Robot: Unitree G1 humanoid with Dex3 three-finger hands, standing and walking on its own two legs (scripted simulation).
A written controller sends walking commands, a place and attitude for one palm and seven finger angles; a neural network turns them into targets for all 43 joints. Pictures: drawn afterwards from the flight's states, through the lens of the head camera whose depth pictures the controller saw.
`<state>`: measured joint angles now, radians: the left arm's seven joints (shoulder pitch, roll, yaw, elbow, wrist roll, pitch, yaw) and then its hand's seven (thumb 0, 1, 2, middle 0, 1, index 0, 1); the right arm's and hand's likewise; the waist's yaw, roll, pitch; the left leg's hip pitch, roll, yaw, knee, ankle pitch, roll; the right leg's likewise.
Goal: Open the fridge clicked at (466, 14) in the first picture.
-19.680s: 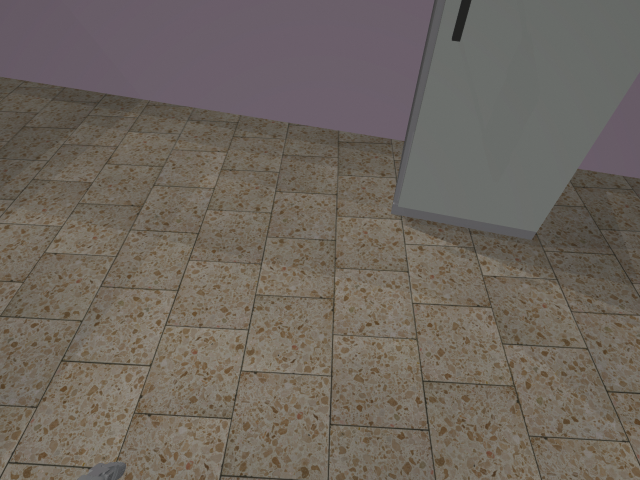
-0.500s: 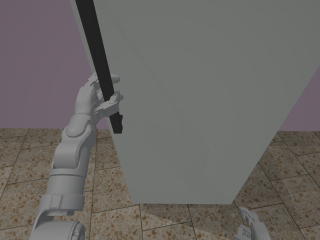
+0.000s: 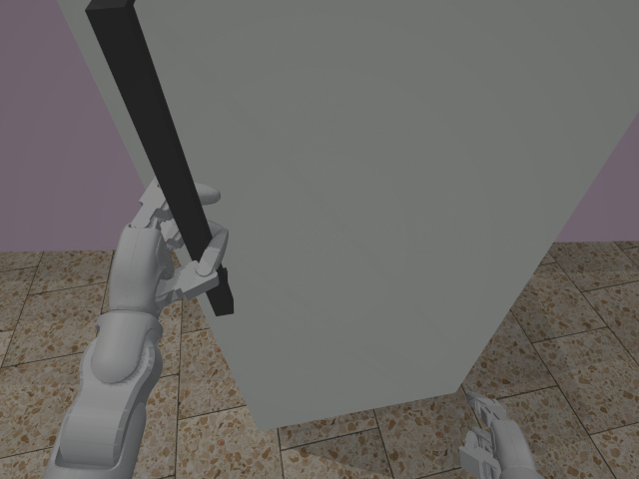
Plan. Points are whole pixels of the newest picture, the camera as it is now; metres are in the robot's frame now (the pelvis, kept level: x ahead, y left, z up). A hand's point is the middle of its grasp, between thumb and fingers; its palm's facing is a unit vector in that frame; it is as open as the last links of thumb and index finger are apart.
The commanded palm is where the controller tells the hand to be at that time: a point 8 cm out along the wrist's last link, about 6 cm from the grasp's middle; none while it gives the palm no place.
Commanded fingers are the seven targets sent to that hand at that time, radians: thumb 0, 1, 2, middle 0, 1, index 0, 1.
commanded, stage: walk backward, drawing the door open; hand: left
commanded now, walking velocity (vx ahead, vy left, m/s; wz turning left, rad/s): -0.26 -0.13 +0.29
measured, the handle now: (188, 194) +0.34 +0.15 +0.22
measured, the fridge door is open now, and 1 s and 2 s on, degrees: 10 39 65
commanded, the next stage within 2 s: stop walking and hold the door back in 1.94 s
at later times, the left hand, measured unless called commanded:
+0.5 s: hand (242, 375) +0.18 +0.08 +0.17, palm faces +0.10 -0.97 -0.20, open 7.2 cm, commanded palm +0.15 +0.12 +0.18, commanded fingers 0.00 0.90 0.90 -0.45 -1.40 -0.45 -1.40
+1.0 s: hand out of the picture +0.08 -0.02 +0.17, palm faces +0.38 -0.90 -0.21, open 7.4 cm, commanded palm +0.03 +0.01 +0.17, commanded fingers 0.00 0.90 0.90 -0.45 -1.40 -0.45 -1.40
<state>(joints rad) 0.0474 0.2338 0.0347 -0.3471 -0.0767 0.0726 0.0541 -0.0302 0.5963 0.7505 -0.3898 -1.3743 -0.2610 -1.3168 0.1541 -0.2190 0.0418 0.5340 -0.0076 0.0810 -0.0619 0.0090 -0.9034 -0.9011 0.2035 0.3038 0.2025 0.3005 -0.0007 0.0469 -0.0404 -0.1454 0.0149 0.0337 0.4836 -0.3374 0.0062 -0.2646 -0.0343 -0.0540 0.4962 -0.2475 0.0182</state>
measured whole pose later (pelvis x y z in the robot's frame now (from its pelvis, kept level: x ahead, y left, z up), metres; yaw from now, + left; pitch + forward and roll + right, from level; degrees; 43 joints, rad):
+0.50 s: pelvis -0.09 -0.05 +0.00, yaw +9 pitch +1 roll +0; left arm 0.07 0.22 -0.08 -0.44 0.01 -0.03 0.10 -0.06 0.60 0.73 -0.45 -1.40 -0.19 -1.30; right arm 0.18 -0.13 0.02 0.59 -0.02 0.00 -0.05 0.01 -0.90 -0.90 0.20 0.30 0.20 0.30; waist -0.06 0.02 0.07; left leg -0.30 0.00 -0.12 0.46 -0.17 -0.05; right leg -0.44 0.03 0.01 0.85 -0.42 0.03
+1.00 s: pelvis -0.14 -0.23 -0.01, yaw +32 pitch -1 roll -2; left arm -0.02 0.20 -0.16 -0.46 0.03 -0.06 0.04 -0.07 0.59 0.76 -0.46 -1.40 -0.18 -1.25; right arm 0.12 -0.15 -0.01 0.61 0.00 -0.10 -0.02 0.01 -0.90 -0.90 0.20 0.30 0.20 0.30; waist -0.02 0.05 0.17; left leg -0.35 0.11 -0.14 0.51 -0.18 -0.08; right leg -0.46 0.00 0.00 0.83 -0.36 0.04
